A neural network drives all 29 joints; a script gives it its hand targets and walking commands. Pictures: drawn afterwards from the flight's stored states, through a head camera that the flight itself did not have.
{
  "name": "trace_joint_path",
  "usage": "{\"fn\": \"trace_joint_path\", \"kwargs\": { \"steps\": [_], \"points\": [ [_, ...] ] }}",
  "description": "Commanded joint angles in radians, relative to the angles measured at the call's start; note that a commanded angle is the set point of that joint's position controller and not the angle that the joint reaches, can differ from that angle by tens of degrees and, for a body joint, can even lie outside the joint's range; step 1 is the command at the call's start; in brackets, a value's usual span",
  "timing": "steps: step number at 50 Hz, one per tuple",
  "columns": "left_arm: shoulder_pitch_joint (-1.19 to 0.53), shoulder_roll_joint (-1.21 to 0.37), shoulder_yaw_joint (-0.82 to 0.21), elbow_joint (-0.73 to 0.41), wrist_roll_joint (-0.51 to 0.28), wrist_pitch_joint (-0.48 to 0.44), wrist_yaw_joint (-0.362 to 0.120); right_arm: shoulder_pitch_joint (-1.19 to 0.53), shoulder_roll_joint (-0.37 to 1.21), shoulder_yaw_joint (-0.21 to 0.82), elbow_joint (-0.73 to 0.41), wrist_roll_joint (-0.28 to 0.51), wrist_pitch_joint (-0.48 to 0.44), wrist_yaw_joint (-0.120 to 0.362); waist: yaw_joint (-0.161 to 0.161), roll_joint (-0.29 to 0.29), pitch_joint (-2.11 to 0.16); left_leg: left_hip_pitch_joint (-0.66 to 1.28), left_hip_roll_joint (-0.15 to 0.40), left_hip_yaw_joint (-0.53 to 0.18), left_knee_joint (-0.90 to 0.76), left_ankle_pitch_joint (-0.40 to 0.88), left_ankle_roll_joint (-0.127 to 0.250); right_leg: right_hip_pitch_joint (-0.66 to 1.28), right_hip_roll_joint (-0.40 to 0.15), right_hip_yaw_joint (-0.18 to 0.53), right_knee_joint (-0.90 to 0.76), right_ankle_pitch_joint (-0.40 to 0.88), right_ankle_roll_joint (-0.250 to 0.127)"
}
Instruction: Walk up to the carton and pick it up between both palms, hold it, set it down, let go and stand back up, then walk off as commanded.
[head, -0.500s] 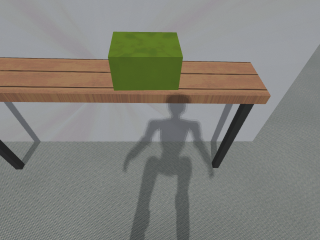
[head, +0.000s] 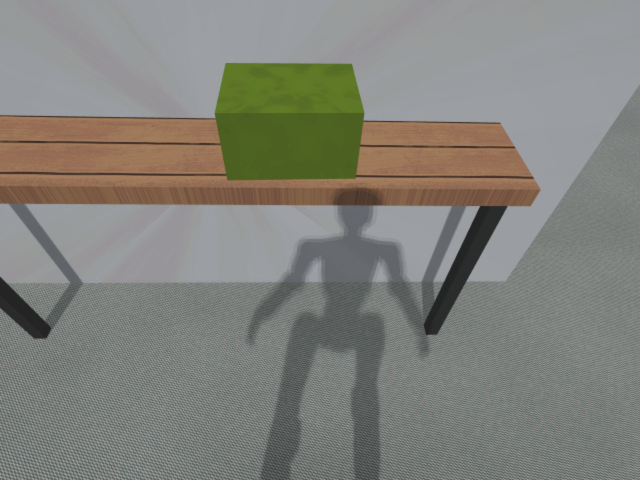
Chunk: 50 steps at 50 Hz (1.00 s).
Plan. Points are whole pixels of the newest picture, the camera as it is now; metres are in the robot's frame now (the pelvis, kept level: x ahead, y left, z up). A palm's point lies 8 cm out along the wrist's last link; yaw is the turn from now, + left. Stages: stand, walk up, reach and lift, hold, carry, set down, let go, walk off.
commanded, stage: stand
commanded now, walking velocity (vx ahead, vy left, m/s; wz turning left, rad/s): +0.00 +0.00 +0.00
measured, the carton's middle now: (290, 120) +0.80 +0.08 +0.01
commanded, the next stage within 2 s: none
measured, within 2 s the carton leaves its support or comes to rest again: neither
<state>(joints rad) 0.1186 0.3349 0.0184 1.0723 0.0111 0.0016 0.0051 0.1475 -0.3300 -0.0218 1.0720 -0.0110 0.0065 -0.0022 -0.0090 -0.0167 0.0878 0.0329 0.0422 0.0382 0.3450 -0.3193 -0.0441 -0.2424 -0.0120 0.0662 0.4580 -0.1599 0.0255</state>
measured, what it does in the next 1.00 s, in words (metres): stands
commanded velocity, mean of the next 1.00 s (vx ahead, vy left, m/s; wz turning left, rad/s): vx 0.00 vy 0.00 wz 0.00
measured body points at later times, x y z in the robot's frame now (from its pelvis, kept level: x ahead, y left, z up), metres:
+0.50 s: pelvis +0.00 +0.00 +0.00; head +0.01 +0.01 +0.45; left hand +0.09 +0.30 -0.13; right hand +0.06 -0.30 -0.13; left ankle -0.08 +0.14 -0.74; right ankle +0.06 -0.13 -0.74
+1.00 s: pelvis +0.00 +0.00 +0.00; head +0.01 +0.01 +0.45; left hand +0.09 +0.30 -0.13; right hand +0.07 -0.29 -0.13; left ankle -0.08 +0.14 -0.74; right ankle +0.06 -0.13 -0.74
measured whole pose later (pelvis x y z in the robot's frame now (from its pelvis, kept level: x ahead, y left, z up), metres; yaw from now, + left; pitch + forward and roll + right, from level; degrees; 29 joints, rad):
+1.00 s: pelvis +0.00 +0.00 +0.00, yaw +0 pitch -3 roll +1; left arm 0.12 0.34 0.02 1.07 0.01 0.00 0.01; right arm 0.15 -0.33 -0.02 1.07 -0.01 0.00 0.00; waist -0.01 -0.02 0.09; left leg 0.04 0.04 0.04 0.35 -0.32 -0.04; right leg -0.24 -0.02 0.06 0.46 -0.16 0.03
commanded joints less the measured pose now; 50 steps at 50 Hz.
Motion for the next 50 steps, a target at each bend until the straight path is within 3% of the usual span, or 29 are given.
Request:
{"fn": "trace_joint_path", "kwargs": {
  "steps": [1, 13, 19, 21, 26, 29, 31, 38, 43, 44, 48, 50],
  "points": [
    [-0.032, 0.224, 0.040, -0.064, -0.001, -0.019, 0.011, -0.004, -0.236, -0.048, -0.055, 0.000, -0.019, -0.010, 0.002, -0.004, -0.091, -0.098, 0.074, -0.045, -0.080, 0.174, 0.066, 0.108, -0.095, 0.069, -0.067, 0.243, -0.058],
    [-0.028, 0.228, 0.042, -0.062, 0.002, -0.021, 0.011, 0.000, -0.230, -0.046, -0.058, 0.001, -0.018, -0.015, -0.002, 0.007, -0.081, -0.105, 0.076, -0.048, -0.079, 0.183, 0.068, 0.105, -0.091, 0.066, -0.058, 0.250, -0.060],
    [-0.039, 0.232, 0.043, -0.065, 0.000, -0.020, 0.010, 0.000, -0.236, -0.049, -0.059, 0.002, -0.016, -0.013, 0.000, -0.007, -0.063, -0.115, 0.068, -0.044, -0.078, 0.143, 0.069, 0.088, -0.089, 0.081, -0.083, 0.186, -0.058],
    [-0.024, 0.241, 0.045, -0.059, 0.000, -0.020, 0.012, 0.001, -0.222, -0.047, -0.062, 0.001, -0.017, -0.010, 0.000, 0.016, -0.079, -0.116, 0.069, -0.045, -0.084, 0.149, 0.066, 0.110, -0.092, 0.070, -0.067, 0.193, -0.056],
    [-0.030, 0.218, 0.039, -0.063, 0.001, -0.019, 0.010, 0.003, -0.226, -0.047, -0.059, 0.000, -0.021, -0.014, 0.002, -0.005, -0.074, -0.108, 0.080, -0.053, -0.085, 0.201, 0.069, 0.110, -0.087, 0.054, -0.050, 0.259, -0.057],
    [-0.026, 0.220, 0.037, -0.066, 0.000, -0.023, 0.011, 0.001, -0.216, -0.043, -0.063, 0.001, -0.019, -0.012, 0.005, 0.038, -0.087, -0.107, 0.078, -0.044, -0.075, 0.234, 0.068, 0.112, -0.093, 0.056, -0.039, 0.288, -0.064],
    [-0.038, 0.222, 0.037, -0.063, -0.001, -0.022, 0.009, -0.003, -0.227, -0.045, -0.062, 0.001, -0.023, -0.014, -0.002, 0.002, -0.092, -0.107, 0.085, -0.048, -0.076, 0.228, 0.071, 0.119, -0.093, 0.049, -0.033, 0.298, -0.062],
    [-0.037, 0.226, 0.036, -0.062, 0.001, -0.019, 0.012, -0.011, -0.233, -0.049, -0.063, -0.001, -0.020, -0.012, -0.001, 0.000, -0.069, -0.110, 0.078, -0.052, -0.091, 0.195, 0.069, 0.107, -0.092, 0.050, -0.050, 0.243, -0.055],
    [-0.036, 0.234, 0.041, -0.067, 0.002, -0.020, 0.013, -0.011, -0.224, -0.044, -0.064, -0.001, -0.021, -0.012, 0.000, 0.018, -0.072, -0.118, 0.077, -0.045, -0.082, 0.182, 0.070, 0.110, -0.098, 0.059, -0.054, 0.250, -0.061],
    [-0.037, 0.224, 0.039, -0.067, -0.002, -0.018, 0.009, -0.008, -0.219, -0.043, -0.064, -0.002, -0.023, -0.012, 0.002, -0.006, -0.077, -0.127, 0.081, -0.053, -0.087, 0.204, 0.072, 0.119, -0.093, 0.049, -0.047, 0.257, -0.058],
    [-0.028, 0.229, 0.040, -0.061, -0.001, -0.022, 0.013, -0.012, -0.231, -0.047, -0.062, -0.001, -0.022, -0.012, 0.006, 0.018, -0.083, -0.111, 0.079, -0.047, -0.082, 0.218, 0.070, 0.122, -0.096, 0.053, -0.051, 0.283, -0.059],
    [-0.033, 0.228, 0.039, -0.067, -0.002, -0.018, 0.014, -0.004, -0.242, -0.050, -0.056, 0.000, -0.020, -0.016, 0.001, 0.003, -0.080, -0.108, 0.077, -0.048, -0.080, 0.202, 0.071, 0.113, -0.095, 0.054, -0.053, 0.274, -0.062]
  ]
}}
